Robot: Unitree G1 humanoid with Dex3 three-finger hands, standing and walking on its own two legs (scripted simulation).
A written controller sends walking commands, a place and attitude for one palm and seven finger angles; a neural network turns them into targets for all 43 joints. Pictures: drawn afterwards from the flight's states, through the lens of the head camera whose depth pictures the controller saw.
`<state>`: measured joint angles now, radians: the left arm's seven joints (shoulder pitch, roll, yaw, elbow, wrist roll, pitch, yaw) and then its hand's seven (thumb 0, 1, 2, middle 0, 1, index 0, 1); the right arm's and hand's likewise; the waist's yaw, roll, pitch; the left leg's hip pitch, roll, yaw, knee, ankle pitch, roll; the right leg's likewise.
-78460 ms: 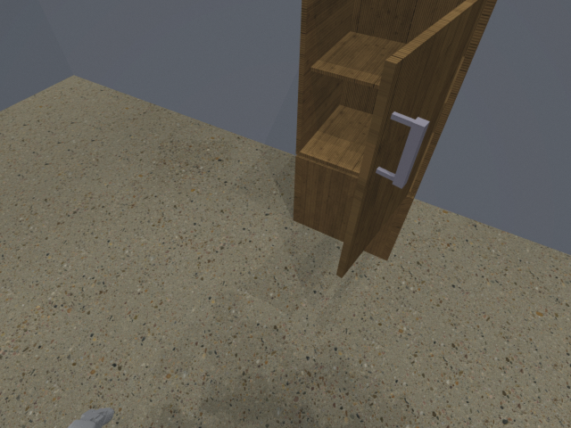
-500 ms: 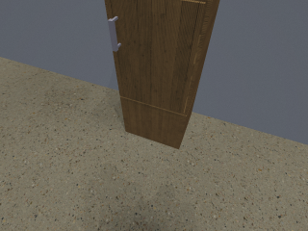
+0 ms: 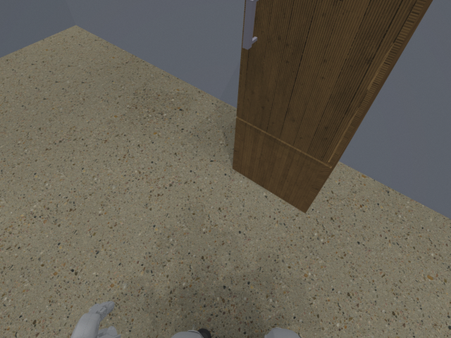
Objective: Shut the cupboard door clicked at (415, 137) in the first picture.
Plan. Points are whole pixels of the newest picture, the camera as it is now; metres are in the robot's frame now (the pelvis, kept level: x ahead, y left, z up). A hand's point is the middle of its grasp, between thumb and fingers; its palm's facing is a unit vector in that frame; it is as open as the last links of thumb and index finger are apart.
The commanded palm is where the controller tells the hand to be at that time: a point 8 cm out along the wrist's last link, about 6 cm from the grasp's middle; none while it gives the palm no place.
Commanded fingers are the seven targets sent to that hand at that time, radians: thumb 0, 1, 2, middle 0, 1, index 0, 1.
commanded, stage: walk to a spot facing it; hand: left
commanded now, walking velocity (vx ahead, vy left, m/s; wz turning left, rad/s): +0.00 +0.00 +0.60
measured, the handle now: (252, 22) +0.93 -0.05 +0.08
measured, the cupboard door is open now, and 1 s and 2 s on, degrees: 0 0 0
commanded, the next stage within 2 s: turn to face it in 1.72 s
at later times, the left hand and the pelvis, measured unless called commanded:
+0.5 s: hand out of the picture -0.04 +0.19 -0.19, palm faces +0.36 -0.89 -0.28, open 7.4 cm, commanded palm none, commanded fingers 0.00 0.90 0.90 -0.20 -0.30 -0.20 -0.30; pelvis +0.00 -0.03 -0.02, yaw +21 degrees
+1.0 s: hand out of the picture -0.09 +0.13 -0.17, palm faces +0.69 -0.69 -0.21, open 7.4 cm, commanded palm none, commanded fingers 0.00 0.90 0.90 -0.20 -0.30 -0.20 -0.30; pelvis +0.03 -0.03 +0.00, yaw +42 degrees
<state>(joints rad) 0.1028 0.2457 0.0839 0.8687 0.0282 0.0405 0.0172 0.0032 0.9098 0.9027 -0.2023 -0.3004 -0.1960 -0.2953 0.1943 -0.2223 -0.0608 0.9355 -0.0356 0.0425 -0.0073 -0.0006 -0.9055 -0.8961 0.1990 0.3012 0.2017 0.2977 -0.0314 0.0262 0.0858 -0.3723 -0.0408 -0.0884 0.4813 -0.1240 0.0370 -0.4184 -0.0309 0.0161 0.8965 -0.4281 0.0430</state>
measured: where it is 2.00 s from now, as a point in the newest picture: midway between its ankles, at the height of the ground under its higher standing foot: (169, 324)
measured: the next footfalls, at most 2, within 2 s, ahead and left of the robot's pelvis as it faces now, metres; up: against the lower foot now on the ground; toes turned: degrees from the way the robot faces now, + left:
right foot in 0.12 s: +0.04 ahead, -0.17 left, +0.00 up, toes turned +6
left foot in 0.40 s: +0.00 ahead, +0.11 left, +0.00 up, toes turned +21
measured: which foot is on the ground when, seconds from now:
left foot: down 0.00-0.10, up 0.12-0.38, down 0.40-0.68, up 0.70-1.00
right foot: up 0.00-0.10, down 0.12-0.40, up 0.42-0.66, down 0.68-1.00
